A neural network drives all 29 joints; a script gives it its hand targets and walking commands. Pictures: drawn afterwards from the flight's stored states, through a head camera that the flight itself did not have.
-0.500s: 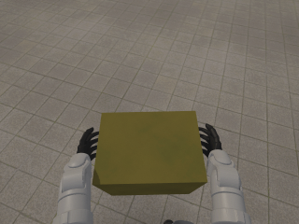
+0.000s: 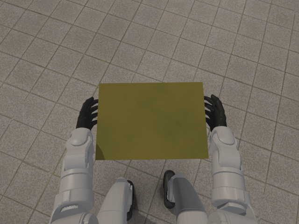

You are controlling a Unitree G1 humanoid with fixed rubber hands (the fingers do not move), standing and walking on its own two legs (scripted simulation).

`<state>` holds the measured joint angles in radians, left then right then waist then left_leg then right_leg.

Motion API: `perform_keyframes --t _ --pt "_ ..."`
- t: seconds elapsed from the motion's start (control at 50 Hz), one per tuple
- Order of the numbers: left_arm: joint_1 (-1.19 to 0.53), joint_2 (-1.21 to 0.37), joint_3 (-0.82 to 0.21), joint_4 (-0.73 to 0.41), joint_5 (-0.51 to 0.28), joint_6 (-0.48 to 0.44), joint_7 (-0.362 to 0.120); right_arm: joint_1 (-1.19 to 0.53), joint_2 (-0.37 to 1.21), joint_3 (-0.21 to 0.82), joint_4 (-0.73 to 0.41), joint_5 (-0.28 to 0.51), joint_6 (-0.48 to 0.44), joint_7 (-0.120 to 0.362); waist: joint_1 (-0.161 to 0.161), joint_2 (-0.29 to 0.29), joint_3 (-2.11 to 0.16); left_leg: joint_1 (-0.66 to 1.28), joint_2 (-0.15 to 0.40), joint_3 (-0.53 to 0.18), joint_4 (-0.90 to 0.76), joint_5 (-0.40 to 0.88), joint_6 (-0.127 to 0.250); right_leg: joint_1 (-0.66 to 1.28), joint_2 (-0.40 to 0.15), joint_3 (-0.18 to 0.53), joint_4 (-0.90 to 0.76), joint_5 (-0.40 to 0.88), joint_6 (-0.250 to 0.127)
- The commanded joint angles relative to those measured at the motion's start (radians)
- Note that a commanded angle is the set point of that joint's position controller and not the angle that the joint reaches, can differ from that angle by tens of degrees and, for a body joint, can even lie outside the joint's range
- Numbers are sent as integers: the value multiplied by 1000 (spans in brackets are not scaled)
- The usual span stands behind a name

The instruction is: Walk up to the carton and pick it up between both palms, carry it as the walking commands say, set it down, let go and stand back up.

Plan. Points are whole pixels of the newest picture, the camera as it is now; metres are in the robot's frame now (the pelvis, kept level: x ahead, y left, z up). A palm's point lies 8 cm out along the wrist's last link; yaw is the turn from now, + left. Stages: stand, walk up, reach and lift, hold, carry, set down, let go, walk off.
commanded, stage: set down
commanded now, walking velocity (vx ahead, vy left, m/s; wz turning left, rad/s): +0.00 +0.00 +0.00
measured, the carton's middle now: (151, 125) +0.36 +0.00 -0.14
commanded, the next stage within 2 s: none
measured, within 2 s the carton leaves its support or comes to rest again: neither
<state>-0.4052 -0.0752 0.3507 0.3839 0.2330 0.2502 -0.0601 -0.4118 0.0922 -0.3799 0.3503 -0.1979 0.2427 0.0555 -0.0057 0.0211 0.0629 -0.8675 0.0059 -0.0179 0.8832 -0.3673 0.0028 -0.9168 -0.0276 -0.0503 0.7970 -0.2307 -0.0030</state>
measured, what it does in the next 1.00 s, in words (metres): lowers itself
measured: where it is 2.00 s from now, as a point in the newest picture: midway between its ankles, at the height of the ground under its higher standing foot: (148, 201)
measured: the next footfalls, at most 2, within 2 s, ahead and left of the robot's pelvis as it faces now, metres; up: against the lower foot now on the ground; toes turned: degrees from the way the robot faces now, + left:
none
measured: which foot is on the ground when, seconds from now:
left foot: down 0.00-1.00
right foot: down 0.00-1.00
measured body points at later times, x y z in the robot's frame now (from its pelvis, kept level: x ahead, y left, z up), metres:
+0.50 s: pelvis -0.03 +0.00 -0.08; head +0.21 +0.00 +0.30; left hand +0.40 +0.18 -0.16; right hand +0.39 -0.19 -0.15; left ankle +0.02 +0.12 -0.69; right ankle +0.08 -0.12 -0.69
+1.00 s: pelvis -0.04 +0.00 -0.14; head +0.24 -0.01 +0.20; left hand +0.43 +0.17 -0.24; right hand +0.42 -0.19 -0.23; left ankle +0.02 +0.12 -0.69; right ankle +0.08 -0.12 -0.69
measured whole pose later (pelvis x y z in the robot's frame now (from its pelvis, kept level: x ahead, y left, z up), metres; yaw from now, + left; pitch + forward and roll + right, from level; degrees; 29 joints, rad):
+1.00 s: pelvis -0.04 +0.00 -0.14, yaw -1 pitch +44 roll -1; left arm -0.83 0.00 0.44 0.41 0.21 0.38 -0.06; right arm -0.83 0.04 -0.50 0.35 -0.20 0.37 0.06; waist -0.01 0.04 -0.10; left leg -1.74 -0.01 -0.03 1.48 -0.50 0.00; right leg -1.80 -0.03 -0.04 1.38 -0.34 -0.01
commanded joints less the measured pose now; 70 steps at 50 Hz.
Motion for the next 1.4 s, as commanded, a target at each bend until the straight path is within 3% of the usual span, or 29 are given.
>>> perform_keyframes --t 0.0,0.02,0.04,0.08,0.12,0.2,0.3,0.56,0.6,0.62,0.66,0.68,0.7,0.72,0.78,0.82,0.88,0.9,0.92,0.98,1.02,1.08,1.1,1.12,1.18,1.22,1.26,1.32,1.38 --pt "-722 -739 -599 25 -187 -32 -225 -565 704 521 92 63 3 197 -89 17 -783 -65 -145 -29 -26 172 -7 365 152 82 111 228 -12" --pt "-711 -743 -599 38 -190 -14 -236 -612 733 565 39 80 15 201 -66 25 -848 -88 -148 -14 -1 156 -2 400 147 87 132 224 -12" --pt "-739 -749 -584 62 -185 3 -248 -564 723 507 102 50 35 207 -107 16 -802 -123 -141 -26 -1 145 -1 357 151 78 143 221 -15" --pt "-750 -785 -569 82 -172 30 -262 -652 778 540 104 78 63 222 -61 37 -839 -129 -150 -8 22 108 11 342 148 86 165 150 -12" --pt "-811 -820 -566 95 -183 56 -289 -709 790 551 90 73 85 231 -77 18 -851 -219 -150 2 52 35 9 347 148 80 178 90 -14" --pt "-947 -807 -530 89 -205 72 -326 -857 802 570 67 101 104 239 -40 -13 -877 -372 -164 25 128 -24 14 313 140 97 220 11 -12" --pt "-961 -794 -512 149 -189 118 -350 -853 799 514 114 88 141 251 -78 23 -892 -391 -154 19 154 -53 17 212 147 79 276 -6 -13" --pt "-987 -851 -600 47 -236 105 -297 -891 737 520 56 137 115 301 -87 53 -1139 -370 -157 -5 280 193 -17 -43 170 15 432 196 -20" --pt "-998 -811 -611 -1 -245 94 -284 -894 739 544 48 150 107 297 -37 53 -1209 -392 -168 12 319 253 -28 -15 167 37 446 256 -24" --pt "-1004 -815 -606 6 -254 90 -279 -905 743 562 17 160 108 293 -48 13 -1238 -429 -168 7 321 250 -22 19 165 35 460 286 -20" --pt "-1026 -810 -624 -16 -273 79 -270 -885 705 516 54 156 101 291 -94 56 -1260 -387 -159 -6 346 256 -21 -72 169 20 488 252 -16" --pt "-1007 -799 -621 -19 -274 74 -264 -857 706 513 84 144 104 283 -69 56 -1200 -431 -164 -8 349 299 -30 -84 168 37 494 295 -23" --pt "-1004 -787 -605 9 -267 72 -268 -883 731 517 65 142 100 273 -91 25 -1194 -478 -171 -3 368 247 -18 -62 159 42 490 274 -15" --pt "-983 -759 -561 40 -243 71 -265 -893 724 501 95 146 101 272 -54 0 -1129 -538 -173 6 367 229 -15 -93 161 43 498 262 -8" --pt "-1041 -750 -561 57 -237 79 -262 -942 706 489 92 135 101 266 -55 35 -1147 -551 -166 17 376 170 -19 -143 165 35 529 210 -11" --pt "-1088 -760 -564 66 -244 70 -274 -907 722 437 133 90 107 251 -121 -4 -1145 -632 -168 21 400 125 -21 -124 162 27 529 194 -3" --pt "-1060 -708 -523 104 -212 77 -275 -960 737 451 136 99 115 249 -53 5 -1152 -649 -170 35 429 105 -12 -164 156 44 559 154 9" --pt "-1114 -708 -546 87 -229 81 -276 -1000 709 456 110 117 108 243 -74 46 -1148 -643 -166 37 429 82 -14 -191 157 35 572 134 4" --pt "-1147 -712 -550 51 -242 76 -276 -979 720 470 140 103 121 249 -57 16 -1171 -655 -163 38 444 89 -23 -195 163 35 582 133 -3" --pt "-1160 -717 -547 99 -254 87 -284 -987 707 437 158 93 127 238 -104 3 -1169 -719 -161 29 458 59 -25 -192 157 17 605 126 10" --pt "-1156 -698 -508 125 -228 92 -286 -1026 722 448 146 91 128 233 -59 -8 -1146 -771 -170 55 487 31 -24 -194 155 34 615 97 13" --pt "-1222 -705 -539 101 -257 95 -290 -1070 706 456 133 98 130 234 -81 23 -1201 -755 -161 46 508 31 -25 -236 152 25 650 88 5" --pt "-1194 -697 -511 134 -250 94 -290 -1131 712 481 103 116 131 236 -69 -36 -1202 -758 -169 54 524 45 -13 -248 150 21 650 86 16" --pt "-1193 -708 -514 156 -246 102 -290 -1105 678 465 119 110 130 231 -79 24 -1165 -790 -165 54 520 47 -21 -243 146 29 660 109 10" --pt "-1290 -654 -556 53 -276 91 -280 -1159 721 525 76 169 133 231 -35 28 -1320 -735 -162 64 555 81 -18 -237 148 30 694 133 12" --pt "-1294 -659 -538 51 -291 83 -274 -1141 706 486 128 127 145 226 -83 -26 -1242 -806 -158 44 555 83 -21 -250 146 13 715 150 18" --pt "-1324 -681 -553 88 -289 100 -269 -1142 663 456 113 130 136 230 -108 39 -1234 -735 -150 35 564 86 -30 -360 147 1 728 118 8" --pt "-1253 -706 -489 197 -255 101 -268 -1133 659 411 202 97 136 229 -102 9 -1095 -816 -163 37 576 50 -24 -433 140 0 728 67 9" --pt "-1335 -673 -514 129 -270 89 -263 -1139 669 410 194 101 129 229 -111 33 -1162 -820 -159 42 603 53 -33 -421 143 -2 761 90 6"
